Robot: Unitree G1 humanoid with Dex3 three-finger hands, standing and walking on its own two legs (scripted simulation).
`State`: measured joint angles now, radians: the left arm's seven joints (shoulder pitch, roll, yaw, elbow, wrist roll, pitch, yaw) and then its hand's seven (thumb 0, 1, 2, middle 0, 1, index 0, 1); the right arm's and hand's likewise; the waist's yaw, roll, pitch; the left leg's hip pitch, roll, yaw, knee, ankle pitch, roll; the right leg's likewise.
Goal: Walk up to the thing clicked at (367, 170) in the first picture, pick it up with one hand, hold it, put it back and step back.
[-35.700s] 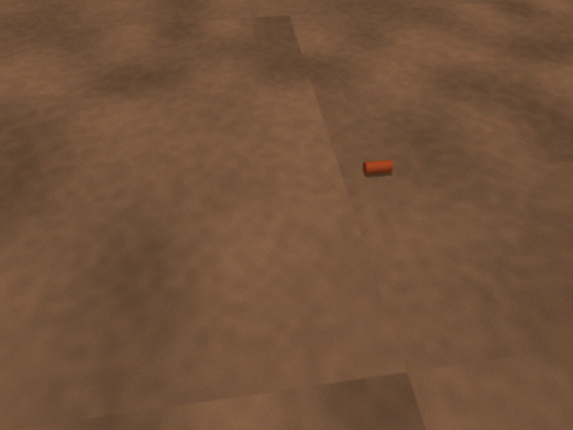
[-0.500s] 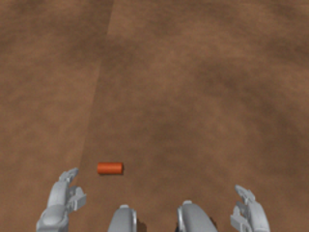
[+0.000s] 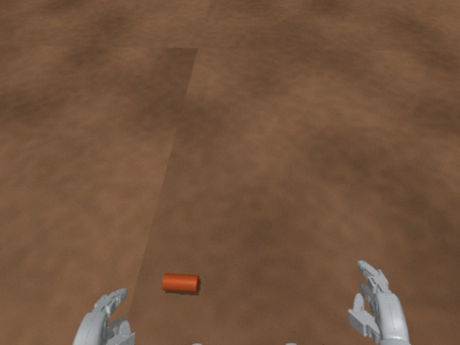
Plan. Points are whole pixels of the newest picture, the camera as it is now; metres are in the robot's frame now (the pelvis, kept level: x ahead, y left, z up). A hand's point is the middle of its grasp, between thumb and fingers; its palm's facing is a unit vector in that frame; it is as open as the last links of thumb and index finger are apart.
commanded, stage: home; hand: left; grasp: from above
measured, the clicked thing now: (181, 282) +0.48 +0.22 -0.68
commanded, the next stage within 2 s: stand in 1.78 s
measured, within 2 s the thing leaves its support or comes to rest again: neither
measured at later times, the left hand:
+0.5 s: hand (133, 331) +0.17 +0.18 -0.04, palm faces +0.04 -0.98 -0.20, open 7.4 cm
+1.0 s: hand (131, 337) +0.16 +0.18 -0.04, palm faces +0.04 -0.98 -0.21, open 7.4 cm
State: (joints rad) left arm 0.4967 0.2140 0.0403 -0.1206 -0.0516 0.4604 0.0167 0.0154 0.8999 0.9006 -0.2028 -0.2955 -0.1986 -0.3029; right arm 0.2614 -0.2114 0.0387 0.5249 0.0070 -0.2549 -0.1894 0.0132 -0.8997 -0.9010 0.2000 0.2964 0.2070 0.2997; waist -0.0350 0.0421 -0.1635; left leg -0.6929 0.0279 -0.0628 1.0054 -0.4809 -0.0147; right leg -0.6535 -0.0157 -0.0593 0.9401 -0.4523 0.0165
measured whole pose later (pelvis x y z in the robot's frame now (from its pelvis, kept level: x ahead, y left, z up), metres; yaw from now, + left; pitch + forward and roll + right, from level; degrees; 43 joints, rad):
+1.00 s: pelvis +0.00 +0.00 +0.00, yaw -1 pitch +9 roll -3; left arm 0.49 0.23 0.04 -0.13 -0.05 0.45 0.02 0.02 0.90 0.90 -0.20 -0.29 -0.20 -0.30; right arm 0.29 -0.21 0.03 0.56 0.00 -0.26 -0.19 0.01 -0.90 -0.90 0.20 0.30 0.21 0.30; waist -0.04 0.04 -0.15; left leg -0.68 0.03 -0.05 1.01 -0.48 -0.01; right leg -0.65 -0.01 -0.05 0.94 -0.45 0.02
